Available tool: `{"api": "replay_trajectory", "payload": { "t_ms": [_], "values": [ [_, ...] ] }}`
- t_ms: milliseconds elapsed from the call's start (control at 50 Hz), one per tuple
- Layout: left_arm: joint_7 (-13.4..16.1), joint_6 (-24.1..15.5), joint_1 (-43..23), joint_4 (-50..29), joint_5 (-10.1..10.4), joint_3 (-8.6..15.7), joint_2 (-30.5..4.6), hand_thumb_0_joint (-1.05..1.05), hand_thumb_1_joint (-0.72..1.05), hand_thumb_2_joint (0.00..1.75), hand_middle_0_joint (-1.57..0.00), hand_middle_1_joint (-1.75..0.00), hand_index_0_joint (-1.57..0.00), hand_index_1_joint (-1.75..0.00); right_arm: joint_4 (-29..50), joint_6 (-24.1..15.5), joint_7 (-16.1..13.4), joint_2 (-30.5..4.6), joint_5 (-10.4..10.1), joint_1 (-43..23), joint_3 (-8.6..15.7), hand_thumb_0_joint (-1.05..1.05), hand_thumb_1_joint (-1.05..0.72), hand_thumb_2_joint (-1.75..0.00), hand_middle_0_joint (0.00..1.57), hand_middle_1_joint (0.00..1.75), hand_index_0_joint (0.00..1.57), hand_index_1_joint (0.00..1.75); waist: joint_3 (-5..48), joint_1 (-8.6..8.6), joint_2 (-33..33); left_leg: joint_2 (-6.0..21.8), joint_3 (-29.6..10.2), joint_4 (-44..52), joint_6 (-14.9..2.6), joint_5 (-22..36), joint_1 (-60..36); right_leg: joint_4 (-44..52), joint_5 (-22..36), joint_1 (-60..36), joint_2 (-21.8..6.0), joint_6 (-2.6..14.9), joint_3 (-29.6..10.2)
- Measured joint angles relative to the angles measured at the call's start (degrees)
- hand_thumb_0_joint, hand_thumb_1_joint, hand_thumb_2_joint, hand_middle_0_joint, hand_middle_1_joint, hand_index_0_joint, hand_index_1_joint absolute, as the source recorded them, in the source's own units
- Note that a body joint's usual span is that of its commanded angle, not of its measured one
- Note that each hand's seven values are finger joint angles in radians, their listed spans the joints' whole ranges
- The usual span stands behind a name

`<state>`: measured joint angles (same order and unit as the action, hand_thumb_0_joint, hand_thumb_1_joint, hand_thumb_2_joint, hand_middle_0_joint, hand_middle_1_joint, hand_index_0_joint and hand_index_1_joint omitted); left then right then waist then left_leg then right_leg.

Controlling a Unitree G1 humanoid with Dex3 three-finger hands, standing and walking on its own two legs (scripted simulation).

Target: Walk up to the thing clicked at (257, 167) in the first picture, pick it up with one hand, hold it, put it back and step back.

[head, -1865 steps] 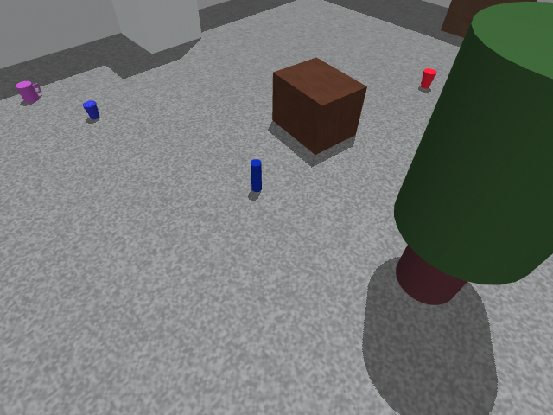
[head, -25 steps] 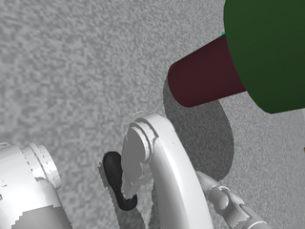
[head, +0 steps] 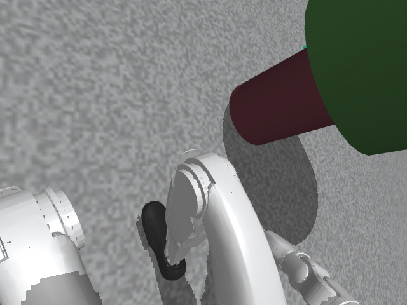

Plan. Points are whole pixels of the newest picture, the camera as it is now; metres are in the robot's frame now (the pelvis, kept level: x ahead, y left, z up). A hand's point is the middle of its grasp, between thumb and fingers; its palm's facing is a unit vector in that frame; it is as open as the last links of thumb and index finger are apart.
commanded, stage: withdraw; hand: left
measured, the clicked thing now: out of the picture +0.45 +0.33 -0.21
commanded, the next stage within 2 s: rise in 0.04 s
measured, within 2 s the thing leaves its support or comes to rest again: neither
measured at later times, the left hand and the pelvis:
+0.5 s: hand out of the picture +0.36 +0.46 -0.01, palm faces +0.44 -0.80 -0.41, open 17.3 cm; pelvis +0.01 -0.01 +0.06, yaw +7 degrees
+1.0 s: hand out of the picture +0.25 +0.33 +0.17, palm faces +0.37 -0.81 -0.46, open 17.3 cm; pelvis +0.05 -0.02 +0.27, yaw +15 degrees
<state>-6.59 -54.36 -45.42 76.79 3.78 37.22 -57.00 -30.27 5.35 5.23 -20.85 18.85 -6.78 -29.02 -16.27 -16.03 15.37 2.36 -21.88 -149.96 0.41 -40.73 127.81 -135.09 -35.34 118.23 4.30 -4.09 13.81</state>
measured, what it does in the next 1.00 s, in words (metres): rises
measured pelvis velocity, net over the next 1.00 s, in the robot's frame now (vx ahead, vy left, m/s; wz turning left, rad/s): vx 0.05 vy -0.02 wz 0.26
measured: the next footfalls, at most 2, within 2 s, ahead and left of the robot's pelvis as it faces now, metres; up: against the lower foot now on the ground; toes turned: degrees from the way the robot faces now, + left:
none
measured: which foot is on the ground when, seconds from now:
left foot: down 0.00-1.00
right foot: down 0.00-1.00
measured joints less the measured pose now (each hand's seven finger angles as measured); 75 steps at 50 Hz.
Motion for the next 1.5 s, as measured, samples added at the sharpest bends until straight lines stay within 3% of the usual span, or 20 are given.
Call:
{"api": "replay_trajectory", "payload": {
  "t_ms": [60, 180, 200, 300, 380, 460, 520, 660, 800, 1000, 1220, 1500],
  "values": [
    [-2.12, 3.35, 0.16, -2.73, 0.87, -0.06, -0.47, -0.02, -0.53, 0.03, -0.1, -0.04, -0.1, -0.04, -0.13, 0.6, -0.29, -0.11, -1.21, 1.77, 1.62, 0.0, -0.91, -0.89, 0.21, 0.31, 0.21, 0.3, 1.96, 0.68, -1.6, -0.09, 0.81, 0.76, -0.07, 0.09, 0.35, 0.19, -0.37, 0.36, -0.43, 0.23, -0.47],
    [-7.73, 11.27, 3.46, -4.26, 3.2, -4.75, 1.12, -0.02, -0.57, 0.02, -0.07, -0.03, -0.08, -0.02, -1.02, 0.9, -0.75, -0.39, -4.91, 4.41, 5.56, 0.0, -0.9, -0.89, 0.21, 0.31, 0.21, 0.3, 6.27, 2.64, -5.97, 0.16, 3.38, 2.88, -1.22, 0.75, 1.46, 1.15, -0.79, 1.4, -1.1, 0.22, -2.08],
    [-7.64, 12.76, 4.14, -5.02, 1.42, -4.53, 1.97, -0.02, -0.57, 0.02, -0.06, -0.03, -0.07, -0.02, -1.17, 0.9, -0.68, -0.13, -5.75, 4.84, 6.65, 0.0, -0.9, -0.89, 0.21, 0.31, 0.21, 0.3, 6.82, 3.1, -6.42, 0.27, 3.86, 3.3, -1.37, 0.86, 1.5, 1.34, -0.78, 1.53, -1.17, 0.26, -2.41],
    [-5.58, 22.41, 6.59, -10.43, -5.21, -5.89, 6.26, -0.02, -0.57, 0.04, -0.07, -0.06, -0.07, -0.05, -2.2, 2.59, -0.47, 2.35, -10.03, 7.18, 11.79, 0.0, -0.92, -0.9, 0.21, 0.31, 0.21, 0.3, 10.83, 5.32, -7.61, 0.54, 6.67, 6.48, -1.56, 1.68, 1.67, 2.69, -0.83, 2.53, -1.97, 1.22, -4.25],
    [-3.16, 29.06, 8.71, -17.33, -8.49, -5.33, 7.78, -0.02, -0.56, 0.06, -0.08, -0.07, -0.08, -0.07, -2.32, 3.78, -0.94, 4.11, -12.48, 8.89, 15.01, 0.0, -0.94, -0.91, 0.21, 0.31, 0.21, 0.3, 14.04, 6.5, -8.63, 0.41, 8.58, 9.6, -1.35, 2.02, 0.89, 4.28, -1.31, 2.43, -2.82, 1.77, -5.5],
    [-0.44, 34.06, 11.39, -21.7, -9.21, -5.45, 7.64, -0.02, -0.54, 0.07, -0.08, -0.07, -0.07, -0.07, -2.77, 4.47, -1.52, 4.85, -14.21, 10.32, 18.49, 0.0, -0.92, -0.9, 0.21, 0.31, 0.21, 0.3, 17.23, 7.74, -11.07, 0.32, 10.48, 12.79, -1.41, 2.14, -0.11, 6.22, -1.87, 1.99, -3.53, 2.01, -6.79],
    [1.24, 37.72, 14.34, -24.75, -8.74, -7.26, 9.39, -0.02, -0.53, 0.08, -0.07, -0.07, -0.07, -0.07, -3.24, 4.95, -1.81, 4.8, -15.53, 11.53, 21.46, 0.01, -0.92, -0.9, 0.21, 0.31, 0.21, 0.3, 19.84, 9.36, -13.28, 0.44, 12.36, 15.6, -1.71, 2.21, -1.17, 8.0, -2.23, 1.58, -3.93, 2.14, -8.17],
    [3.79, 46.89, 26.08, -38.44, -7.93, -13.92, 20.07, -0.02, -0.54, 0.06, -0.06, -0.06, -0.05, -0.06, -2.54, 5.35, -2.57, 4.8, -19.21, 12.24, 26.27, 0.01, -0.91, -0.9, 0.21, 0.31, 0.2, 0.3, 23.2, 13.0, -16.4, 1.09, 16.0, 24.84, -1.82, 2.78, -7.64, 15.15, -1.77, -2.84, -4.27, 1.38, -10.85],
    [7.55, 53.49, 36.72, -51.04, -7.08, -19.31, 28.31, -0.02, -0.52, 0.07, -0.07, -0.06, -0.06, -0.06, 0.25, 3.39, -5.66, 6.64, -21.34, 11.92, 27.45, 0.01, -0.9, -0.9, 0.21, 0.31, 0.2, 0.3, 24.07, 13.78, -15.38, 1.23, 17.15, 38.41, -0.05, 3.93, -20.3, 26.9, -1.01, -13.97, -4.73, 2.72, -10.93],
    [12.78, 58.63, 44.28, -52.15, -5.52, -24.16, 33.59, -0.01, -0.52, 0.07, -0.06, -0.06, -0.06, -0.06, 0.26, -2.06, -10.06, 6.48, -20.99, 13.12, 28.92, 0.01, -0.9, -0.9, 0.2, 0.31, 0.2, 0.3, 26.33, 13.6, -15.77, 1.21, 17.88, 56.85, 1.08, 5.39, -41.81, 44.45, -0.17, -35.09, -5.07, 3.92, -10.29],
    [15.59, 64.97, 54.82, -59.32, -3.74, -30.95, 40.17, -0.01, -0.54, 0.06, -0.06, -0.05, -0.06, -0.06, 0.34, -5.04, -12.69, 7.21, -21.27, 19.19, 28.66, 0.01, -0.9, -0.9, 0.2, 0.31, 0.2, 0.3, 25.94, 13.13, -15.89, 1.09, 19.14, 75.38, 0.89, 8.75, -64.92, 63.3, 3.41, -58.3, -5.18, 3.59, -10.4],
    [16.71, 70.68, 71.86, -77.24, -2.73, -38.36, 44.36, -0.01, -0.54, 0.06, -0.06, -0.05, -0.06, -0.06, 2.95, -7.93, -15.61, 9.22, -20.64, 23.69, 27.33, 0.02, -0.9, -0.9, 0.2, 0.31, 0.2, 0.3, 26.2, 13.92, -18.18, 0.58, 20.74, 90.82, 0.01, 12.11, -86.24, 79.67, 7.54, -79.77, -5.54, 2.57, -11.12]
  ]
}}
